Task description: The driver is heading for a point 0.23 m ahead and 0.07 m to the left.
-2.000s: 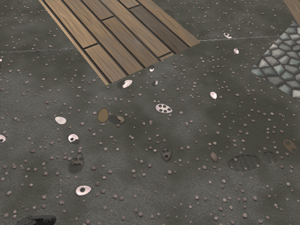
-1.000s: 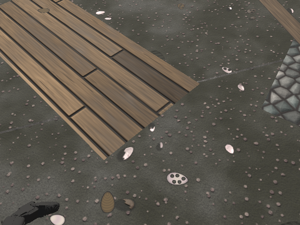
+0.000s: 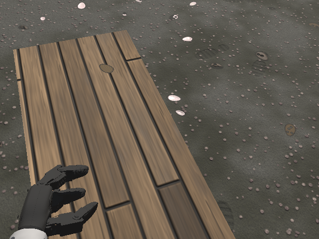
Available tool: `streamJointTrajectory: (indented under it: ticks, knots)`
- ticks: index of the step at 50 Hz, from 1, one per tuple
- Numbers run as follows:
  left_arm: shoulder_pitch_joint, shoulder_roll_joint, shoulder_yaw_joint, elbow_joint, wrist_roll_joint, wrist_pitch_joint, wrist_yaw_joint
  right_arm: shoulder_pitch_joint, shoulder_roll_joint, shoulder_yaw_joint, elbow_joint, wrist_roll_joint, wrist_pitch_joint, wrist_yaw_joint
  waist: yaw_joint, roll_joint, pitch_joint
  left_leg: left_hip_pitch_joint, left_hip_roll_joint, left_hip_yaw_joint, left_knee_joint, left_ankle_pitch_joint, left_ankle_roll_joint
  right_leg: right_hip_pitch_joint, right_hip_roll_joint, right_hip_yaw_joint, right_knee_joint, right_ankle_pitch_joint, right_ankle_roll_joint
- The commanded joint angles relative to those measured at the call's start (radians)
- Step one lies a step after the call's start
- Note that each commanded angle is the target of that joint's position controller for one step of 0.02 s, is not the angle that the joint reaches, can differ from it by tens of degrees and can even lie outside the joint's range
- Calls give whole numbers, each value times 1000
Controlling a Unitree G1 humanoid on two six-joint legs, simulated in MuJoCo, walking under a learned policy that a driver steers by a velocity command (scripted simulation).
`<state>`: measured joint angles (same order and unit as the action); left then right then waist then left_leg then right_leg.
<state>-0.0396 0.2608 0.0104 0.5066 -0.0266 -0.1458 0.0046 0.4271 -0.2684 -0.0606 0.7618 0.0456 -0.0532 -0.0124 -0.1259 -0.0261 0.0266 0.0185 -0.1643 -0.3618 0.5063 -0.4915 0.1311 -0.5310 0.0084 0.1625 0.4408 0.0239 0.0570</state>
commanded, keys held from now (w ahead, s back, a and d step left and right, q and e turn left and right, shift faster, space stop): shift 1.00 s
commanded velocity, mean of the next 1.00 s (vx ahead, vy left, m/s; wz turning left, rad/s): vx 0.24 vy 0.00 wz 0.22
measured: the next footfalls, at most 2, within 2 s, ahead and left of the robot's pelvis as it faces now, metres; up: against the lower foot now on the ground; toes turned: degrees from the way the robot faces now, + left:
right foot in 0.02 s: +0.22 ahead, -0.16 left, +0.00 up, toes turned +10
left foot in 0.40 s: +0.40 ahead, +0.11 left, +0.00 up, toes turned +7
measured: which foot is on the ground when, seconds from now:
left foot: down 0.00-0.02, up 0.04-0.38, down 0.40-1.00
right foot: up 0.00-0.00, down 0.02-0.40, up 0.42-0.66, down 0.68-1.00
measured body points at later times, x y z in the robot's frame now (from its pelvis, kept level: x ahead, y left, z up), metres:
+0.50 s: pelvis +0.28 -0.01 +0.01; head +0.31 +0.02 +0.45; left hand +0.28 +0.28 -0.12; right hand +0.55 -0.18 -0.06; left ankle +0.36 +0.10 -0.72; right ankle +0.21 -0.17 -0.67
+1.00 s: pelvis +0.35 -0.03 +0.01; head +0.35 -0.03 +0.46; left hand +0.40 +0.23 -0.12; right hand +0.49 -0.27 -0.11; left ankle +0.36 +0.10 -0.72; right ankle +0.35 -0.16 -0.72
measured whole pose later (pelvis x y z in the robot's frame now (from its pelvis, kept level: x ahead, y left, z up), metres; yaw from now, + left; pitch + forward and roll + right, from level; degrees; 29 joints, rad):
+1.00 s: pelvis +0.35 -0.03 +0.01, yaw +11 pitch -1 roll +0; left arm 0.21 0.23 -0.01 0.87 0.01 -0.02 0.02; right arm 0.20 -0.24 -0.04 0.88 -0.01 0.01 -0.02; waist -0.01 -0.01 0.02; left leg -0.30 -0.02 -0.07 0.53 -0.21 -0.01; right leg -0.20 -0.01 0.01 0.55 -0.33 0.01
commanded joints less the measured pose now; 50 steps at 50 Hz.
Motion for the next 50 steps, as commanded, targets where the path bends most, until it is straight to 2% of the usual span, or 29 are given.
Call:
streamJointTrajectory:
  ticks: [1,2,3,4,5,6,8,10,12,13,16,19,20,21,22,23,24,25,27,28,31,33,34,35,36,37,38,42,50]
  knots:
    - [399,213,105,5,-8,-15,15,-117,-104,-21,-84,-49,5,5,299,158,-320,-278,122,-31,439,639,-32,732,-109,9,124,-122,-95]
    - [486,299,112,37,51,-8,7,61,38,15,-119,-31,-2,9,182,-277,-478,-625,-28,94,797,-48,-97,1087,-387,542,29,-192,-285]
    - [488,259,113,60,43,-4,-12,107,-47,24,-112,7,-1,4,185,-430,-496,-801,62,138,978,-95,-116,1108,-474,833,-44,-363,-352]
    - [424,147,91,31,46,11,-5,-11,-114,12,-112,2,9,-2,230,-258,-335,-860,120,155,1013,-24,-130,994,-400,651,-54,-297,-317]
    - [363,114,78,43,50,24,-4,-138,-143,5,-140,-22,11,-2,231,-79,-188,-829,145,200,981,35,-140,804,-342,432,-50,-28,-278]
    - [336,123,76,63,51,30,-7,-230,-137,2,-173,-49,6,-1,213,5,-99,-798,157,228,939,32,-145,653,-302,308,-45,257,-265]
    - [334,98,60,118,44,24,-11,-266,-87,9,-202,-39,5,9,165,-17,-39,-762,189,234,802,-2,-135,523,-251,169,-78,451,-242]
    - [279,98,56,148,24,23,-13,-232,-45,26,-195,-28,10,17,116,-46,-34,-691,195,261,583,27,-145,427,-237,98,-123,507,-258]
    - [235,182,78,161,17,34,-6,-243,-45,37,-189,-38,2,29,106,-62,-78,-546,189,302,359,231,-148,349,-218,6,-160,527,-261]
    - [223,203,84,168,10,39,-2,-248,-50,39,-179,-40,-2,38,107,-72,-101,-447,176,317,254,347,-142,313,-191,-43,-169,486,-243]
    - [250,216,83,203,-6,39,1,-305,-91,27,-178,-50,-3,53,111,-69,-110,-311,157,294,101,531,-109,317,-197,-64,-148,352,-198]
    - [291,203,74,234,-4,38,-4,-268,-145,-1,-158,-72,-2,39,75,-22,-120,-147,134,320,-24,619,-53,314,-147,-99,23,329,-146]
    - [324,178,62,234,12,36,-6,-235,-202,-16,-159,-80,-2,27,68,48,-150,-47,211,262,-24,936,-14,261,-85,-144,175,196,-102]
    - [439,115,31,233,39,36,-11,-207,-229,-8,-181,-110,8,15,98,248,-281,177,499,-31,25,1387,167,72,-4,-173,505,-425,-27]
    - [510,125,24,265,27,57,-18,-189,-131,20,-169,-92,19,21,96,257,-434,204,566,-140,12,1347,247,60,-25,-74,627,-725,-7]
    - [473,182,38,265,12,80,-19,-225,-109,24,-162,-64,24,34,98,170,-363,118,505,-110,-21,1141,215,34,-53,-56,667,-718,7]
    - [410,179,41,256,9,100,-10,-271,-99,26,-155,-50,25,41,108,116,-270,32,456,-58,-53,974,167,1,-71,-74,652,-692,17]
    - [378,172,43,256,15,119,3,-314,-104,26,-151,-53,26,42,121,88,-203,-74,430,-25,-87,862,138,9,-83,-80,610,-654,27]
    - [387,154,41,263,23,150,22,-384,-143,9,-149,-69,38,37,165,131,-148,-280,377,46,-152,689,105,142,-80,-108,498,-562,44]
    - [398,131,36,273,26,156,28,-398,-139,7,-146,-75,42,32,172,148,-147,-329,354,81,-167,652,101,199,-70,-124,442,-522,44]
    - [378,93,26,286,32,158,28,-396,-106,11,-125,-72,48,19,164,148,-170,-363,329,122,-169,510,89,313,-56,-139,273,-345,24]
    - [366,73,21,290,45,158,21,-394,-81,19,-106,-63,51,17,179,136,-156,-410,298,141,-160,296,48,415,-40,-154,116,-197,-5]
    - [342,80,19,279,62,158,18,-356,-52,28,-83,-63,49,18,175,113,-131,-446,267,150,-160,151,-5,452,-57,-131,48,-156,-27]
    - [315,125,24,255,72,159,19,-319,-39,32,-62,-71,47,20,152,48,-84,-483,224,178,-119,30,-61,445,-134,-50,-19,-154,-63]
    - [256,189,41,259,62,158,21,-281,-42,24,-60,-64,48,19,95,-101,-30,-402,155,263,-100,70,-101,263,-151,-43,-43,-379,-103]
    - [223,137,30,251,62,151,17,-312,-63,21,-50,-72,51,13,115,-99,-1,-310,150,275,-61,153,-125,162,-122,-48,-89,-533,-104]
    - [217,112,21,258,66,143,17,-318,-70,14,-47,-69,51,8,113,-97,13,-284,150,276,-47,195,-124,138,-110,-56,-98,-546,-86]
    - [253,105,16,282,45,114,18,-277,-68,8,-2,-67,52,-3,126,-37,-15,-270,167,260,-43,312,-104,215,-90,-86,-43,-346,-67]
    - [273,94,10,328,36,114,16,-247,-68,1,80,-55,58,-15,131,27,-52,-200,179,255,-22,480,-110,261,-69,-109,-14,-179,-76]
